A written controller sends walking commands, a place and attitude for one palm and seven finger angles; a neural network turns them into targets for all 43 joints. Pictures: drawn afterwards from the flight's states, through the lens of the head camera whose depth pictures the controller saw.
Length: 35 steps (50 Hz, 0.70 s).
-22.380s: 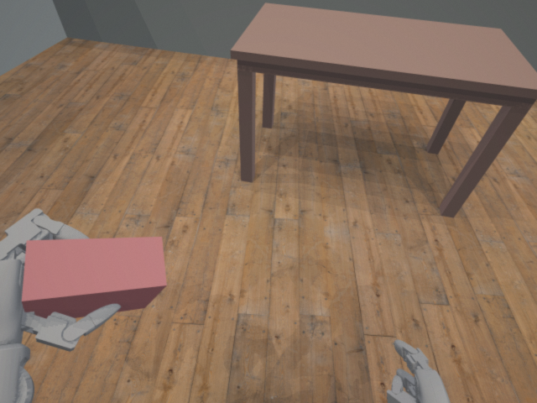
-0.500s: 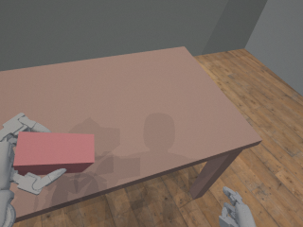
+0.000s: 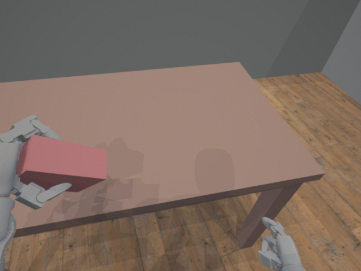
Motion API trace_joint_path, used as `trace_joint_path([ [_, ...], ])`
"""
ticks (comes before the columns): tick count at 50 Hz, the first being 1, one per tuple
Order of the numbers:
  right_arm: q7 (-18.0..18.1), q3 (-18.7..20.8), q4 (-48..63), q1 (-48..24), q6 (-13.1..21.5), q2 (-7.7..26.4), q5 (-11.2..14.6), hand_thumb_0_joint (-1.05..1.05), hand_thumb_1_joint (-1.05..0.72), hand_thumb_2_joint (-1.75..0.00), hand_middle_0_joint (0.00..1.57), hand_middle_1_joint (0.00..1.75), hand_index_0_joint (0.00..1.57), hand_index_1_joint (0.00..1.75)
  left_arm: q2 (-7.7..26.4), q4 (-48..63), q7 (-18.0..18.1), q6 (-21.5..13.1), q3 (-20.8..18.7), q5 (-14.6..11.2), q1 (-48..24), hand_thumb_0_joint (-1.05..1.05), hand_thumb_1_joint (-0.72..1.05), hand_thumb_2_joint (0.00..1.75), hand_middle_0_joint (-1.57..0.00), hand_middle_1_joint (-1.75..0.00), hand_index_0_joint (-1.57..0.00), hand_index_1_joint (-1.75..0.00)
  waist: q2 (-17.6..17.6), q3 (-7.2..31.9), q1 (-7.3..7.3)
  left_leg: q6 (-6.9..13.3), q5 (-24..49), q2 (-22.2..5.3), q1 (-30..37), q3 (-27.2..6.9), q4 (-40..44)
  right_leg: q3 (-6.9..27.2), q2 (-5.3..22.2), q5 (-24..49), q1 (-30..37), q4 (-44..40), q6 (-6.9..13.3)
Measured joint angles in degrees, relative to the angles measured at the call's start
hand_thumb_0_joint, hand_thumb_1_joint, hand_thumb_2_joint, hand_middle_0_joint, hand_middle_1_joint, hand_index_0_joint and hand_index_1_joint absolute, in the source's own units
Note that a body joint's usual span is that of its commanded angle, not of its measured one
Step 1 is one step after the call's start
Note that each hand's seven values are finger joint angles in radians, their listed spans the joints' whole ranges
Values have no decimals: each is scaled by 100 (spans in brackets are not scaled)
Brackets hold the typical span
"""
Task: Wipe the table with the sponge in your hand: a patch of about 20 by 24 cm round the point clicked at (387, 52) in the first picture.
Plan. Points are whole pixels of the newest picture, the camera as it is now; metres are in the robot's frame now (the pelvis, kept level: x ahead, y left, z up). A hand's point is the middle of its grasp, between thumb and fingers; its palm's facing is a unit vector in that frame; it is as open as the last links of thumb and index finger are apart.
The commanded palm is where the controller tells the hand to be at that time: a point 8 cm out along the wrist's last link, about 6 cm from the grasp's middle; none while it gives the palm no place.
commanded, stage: turn the palm down, sponge in hand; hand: left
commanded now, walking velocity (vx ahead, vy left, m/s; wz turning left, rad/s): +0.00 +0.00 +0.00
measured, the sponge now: (71, 169) +0.24 +0.25 +0.13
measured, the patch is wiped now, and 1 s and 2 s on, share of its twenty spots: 0.00 0.00 0.00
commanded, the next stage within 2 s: move the sponge above the wiping area in 1.72 s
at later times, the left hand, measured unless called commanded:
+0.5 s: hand (51, 162) +0.24 +0.28 +0.15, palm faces +0.24 -0.40 -0.88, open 10.0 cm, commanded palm +0.22 +0.28 +0.20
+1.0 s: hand (47, 165) +0.24 +0.30 +0.13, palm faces +0.06 -0.24 -0.97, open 10.0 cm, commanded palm +0.21 +0.29 +0.21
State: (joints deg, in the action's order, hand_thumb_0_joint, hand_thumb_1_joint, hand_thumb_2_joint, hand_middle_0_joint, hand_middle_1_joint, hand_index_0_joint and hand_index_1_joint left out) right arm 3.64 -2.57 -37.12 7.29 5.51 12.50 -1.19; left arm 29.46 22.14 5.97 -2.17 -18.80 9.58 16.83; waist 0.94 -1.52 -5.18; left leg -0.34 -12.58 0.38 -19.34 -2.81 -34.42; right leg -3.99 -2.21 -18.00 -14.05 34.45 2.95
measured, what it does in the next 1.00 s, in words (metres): stands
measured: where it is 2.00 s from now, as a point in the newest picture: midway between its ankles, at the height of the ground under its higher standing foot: outside the picture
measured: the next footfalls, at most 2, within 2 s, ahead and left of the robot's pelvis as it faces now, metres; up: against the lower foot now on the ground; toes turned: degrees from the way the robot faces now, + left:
none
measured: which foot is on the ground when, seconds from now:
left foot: down 0.00-1.00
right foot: down 0.00-1.00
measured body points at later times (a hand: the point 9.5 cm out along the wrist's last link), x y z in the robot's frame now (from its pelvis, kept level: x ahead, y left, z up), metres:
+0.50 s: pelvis +0.02 -0.02 +0.00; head +0.02 -0.05 +0.45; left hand +0.22 +0.30 +0.20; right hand +0.22 -0.27 -0.09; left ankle +0.07 +0.12 -0.73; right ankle +0.01 -0.08 -0.73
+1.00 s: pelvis +0.01 +0.02 +0.01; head +0.00 -0.02 +0.46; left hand +0.23 +0.31 +0.19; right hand +0.25 -0.19 -0.07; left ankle +0.07 +0.12 -0.73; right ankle +0.01 -0.08 -0.73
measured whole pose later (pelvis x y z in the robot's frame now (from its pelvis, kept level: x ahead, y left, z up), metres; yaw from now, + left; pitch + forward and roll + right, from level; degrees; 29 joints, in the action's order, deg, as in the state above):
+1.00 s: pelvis +0.01 +0.02 +0.01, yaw -2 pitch -4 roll +0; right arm 6.0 -3.6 -34.5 2.4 -2.3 15.0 2.7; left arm 32.8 19.3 -4.4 21.5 -3.8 38.3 12.3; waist 6.5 -1.6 -6.5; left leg 1.4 -10.8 1.0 -13.3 0.2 -27.8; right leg -0.8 -1.3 -15.4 -9.0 28.1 1.5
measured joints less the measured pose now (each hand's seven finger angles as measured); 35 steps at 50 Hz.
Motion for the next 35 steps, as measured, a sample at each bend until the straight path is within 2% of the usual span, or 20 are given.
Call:
trace_joint_path([
  [3,99,-43,-45,1,-115,60,83,1,-90,-90,20,30,21,30,69,-428,-130,461,11,128,-421,-1,-50,103,-74,-134,-75,-133,158,38,3,-25,5,-29,61,-42,24,-37,-35,13,72,-44,42],
  [6,221,-76,40,11,-221,140,175,1,-90,-90,20,30,21,30,216,-744,-490,1021,210,266,-510,-1,-50,103,-74,-134,-75,-133,342,60,58,-19,30,-57,179,12,136,20,-57,42,146,-112,58],
  [8,279,-77,106,5,-240,178,211,1,-90,-90,20,30,21,30,333,-819,-747,1165,345,348,-408,-1,-49,103,-73,-134,-75,-133,424,48,113,-17,32,-82,237,66,189,76,-77,47,169,-133,71],
  [10,308,-48,159,11,-227,186,205,1,-90,-90,20,30,21,30,408,-765,-927,1051,399,376,-237,-1,-49,103,-73,-134,-75,-133,441,34,160,-29,16,-112,248,112,201,124,-103,36,151,-122,90],
  [12,310,5,184,44,-200,173,182,1,-90,-90,20,30,21,30,460,-566,-1001,780,357,365,-20,-1,-49,103,-73,-134,-75,-133,391,26,169,-52,-23,-149,227,147,175,161,-137,9,112,-92,116],
  [15,266,108,197,154,-180,163,150,1,-90,-90,20,30,21,30,531,-123,-864,356,196,399,291,-1,-50,103,-74,-134,-75,-133,262,54,124,-99,-111,-196,164,168,88,185,-183,-58,46,-23,155],
  [17,222,179,195,232,-203,191,155,1,-90,-90,20,30,21,30,560,100,-683,224,67,463,445,-1,-50,103,-74,-134,-75,-133,210,93,75,-127,-180,-220,125,171,15,190,-207,-108,17,19,170],
  [19,196,247,200,292,-263,255,181,1,-90,-90,20,30,21,30,574,196,-492,300,-13,577,527,-1,-50,103,-74,-134,-75,-133,219,134,29,-142,-243,-229,98,170,-51,191,-216,-153,4,54,171],
  [22,233,305,216,323,-385,375,244,1,-90,-90,20,30,21,30,581,83,-349,687,-10,766,525,-1,-50,103,-74,-134,-75,-133,293,173,-9,-134,-293,-200,74,163,-100,183,-188,-209,-10,102,148],
  [25,319,305,231,267,-464,452,313,1,-90,-90,20,30,21,30,569,-215,-402,1110,143,1003,383,-1,-50,103,-74,-134,-75,-133,374,147,-11,-93,-291,-150,71,152,-95,168,-140,-230,-10,115,115],
  [27,374,288,249,204,-468,452,330,1,-90,-90,20,30,20,30,536,-304,-497,1269,295,1186,315,-1,-49,103,-74,-134,-75,-133,394,115,-14,-69,-274,-123,80,160,-71,174,-112,-228,-10,113,96],
  [31,418,239,313,80,-404,339,292,2,-90,-90,20,30,20,29,436,-34,-594,1153,672,1550,355,-1,-49,103,-74,-134,-75,-133,378,93,-16,-38,-247,-95,123,196,-9,210,-81,-195,24,56,60],
  [35,348,159,343,-33,-392,171,247,1,-90,-90,20,30,20,29,515,389,-469,920,919,1862,442,-1,-50,103,-74,-134,-75,-133,334,158,-29,-11,-238,-96,196,250,53,266,-78,-146,99,-44,29],
])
